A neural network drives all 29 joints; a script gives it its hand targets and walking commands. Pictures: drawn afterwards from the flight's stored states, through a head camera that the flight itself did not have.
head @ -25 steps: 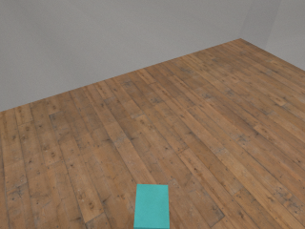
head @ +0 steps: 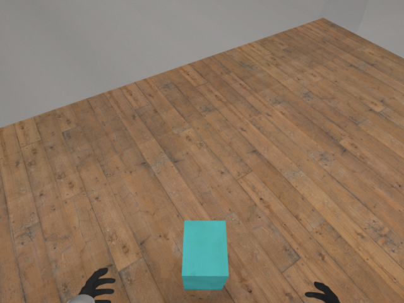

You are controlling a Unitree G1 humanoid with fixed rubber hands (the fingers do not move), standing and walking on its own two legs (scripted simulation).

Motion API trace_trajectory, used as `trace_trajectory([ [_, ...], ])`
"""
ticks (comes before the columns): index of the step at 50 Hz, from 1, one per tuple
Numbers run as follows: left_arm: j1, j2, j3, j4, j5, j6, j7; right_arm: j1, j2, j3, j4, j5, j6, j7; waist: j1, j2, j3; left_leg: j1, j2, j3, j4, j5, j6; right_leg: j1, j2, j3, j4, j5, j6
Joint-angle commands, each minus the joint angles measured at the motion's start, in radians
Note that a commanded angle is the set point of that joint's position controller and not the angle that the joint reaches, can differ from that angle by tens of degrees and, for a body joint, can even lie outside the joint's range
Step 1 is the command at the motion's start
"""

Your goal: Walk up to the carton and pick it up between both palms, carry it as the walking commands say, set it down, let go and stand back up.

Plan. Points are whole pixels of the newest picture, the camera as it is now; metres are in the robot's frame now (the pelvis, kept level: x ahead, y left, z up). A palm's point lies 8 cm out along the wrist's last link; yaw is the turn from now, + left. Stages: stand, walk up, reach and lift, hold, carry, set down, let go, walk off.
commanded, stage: reach and lift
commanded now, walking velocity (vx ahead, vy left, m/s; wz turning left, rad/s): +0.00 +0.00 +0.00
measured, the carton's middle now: (203, 257) +0.39 -0.01 -0.61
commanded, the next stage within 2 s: none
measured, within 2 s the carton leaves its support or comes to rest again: neither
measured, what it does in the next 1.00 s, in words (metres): lowers itself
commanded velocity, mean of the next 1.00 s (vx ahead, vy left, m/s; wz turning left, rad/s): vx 0.00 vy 0.00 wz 0.00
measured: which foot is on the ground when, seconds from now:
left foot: down 0.00-1.00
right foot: down 0.00-1.00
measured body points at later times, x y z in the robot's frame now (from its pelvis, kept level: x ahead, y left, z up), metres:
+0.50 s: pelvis -0.05 -0.04 -0.05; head +0.08 -0.03 +0.38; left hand +0.20 +0.20 -0.16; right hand +0.20 -0.23 -0.16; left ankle +0.00 +0.08 -0.72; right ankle +0.00 -0.14 -0.72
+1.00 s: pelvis -0.07 -0.03 -0.09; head +0.16 -0.03 +0.30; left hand +0.35 +0.17 -0.19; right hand +0.35 -0.20 -0.20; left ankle +0.00 +0.08 -0.72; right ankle +0.00 -0.14 -0.72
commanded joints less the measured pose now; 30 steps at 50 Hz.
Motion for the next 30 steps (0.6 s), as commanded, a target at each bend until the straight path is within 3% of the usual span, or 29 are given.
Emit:
trace_trajectory([
  [1,0.152,0.083,0.047,-0.073,0.01,0.184,-0.009,0.098,-0.081,-0.029,-0.119,0.005,0.165,0.013,0.036,0.042,-0.264,0.089,0.044,-0.135,-0.061,0.554,-0.004,0.031,0.061,0.011,-0.004,0.234,-0.068],
  [3,0.198,0.059,0.056,-0.105,0.05,0.193,-0.029,0.143,-0.053,-0.058,-0.154,-0.035,0.171,0.02,0.03,0.044,-0.26,0.116,0.039,-0.15,-0.066,0.606,-0.016,0.033,0.064,0.028,-0.001,0.3,-0.061],
  [7,0.096,0.021,0.101,-0.228,0.135,0.088,-0.067,0.075,0.014,-0.085,-0.244,-0.128,0.099,0.019,0.019,0.008,-0.183,0.025,0.0,-0.103,-0.055,0.433,-0.033,0.002,0.057,0.043,0.009,0.297,-0.053],
  [11,-0.035,0.049,0.141,-0.308,0.142,-0.024,-0.091,-0.032,0.033,-0.084,-0.321,-0.103,-0.005,0.009,0.006,-0.018,-0.255,-0.085,-0.005,-0.079,0.072,0.301,-0.056,-0.056,0.046,0.05,0.122,0.28,-0.038],
  [19,-0.135,0.051,0.153,-0.281,0.113,-0.042,-0.098,-0.132,0.091,-0.085,-0.338,-0.057,-0.004,-0.029,0.006,-0.011,-0.29,-0.236,-0.027,-0.045,0.158,0.03,-0.051,-0.09,0.047,0.041,0.199,0.048,-0.021],
  [26,-0.355,0.053,0.201,-0.219,0.13,-0.051,-0.094,-0.348,0.118,-0.116,-0.301,-0.06,0.0,-0.064,0.023,0.001,-0.308,-0.347,-0.028,-0.033,0.205,-0.046,-0.056,-0.183,0.041,0.047,0.24,-0.038,-0.013],
  [30,-0.46,0.034,0.213,-0.169,0.129,-0.059,-0.087,-0.448,0.117,-0.145,-0.246,-0.062,-0.011,-0.08,0.024,0.008,-0.38,-0.37,-0.032,-0.028,0.231,-0.012,-0.064,-0.231,0.05,0.042,0.271,-0.01,-0.011],
])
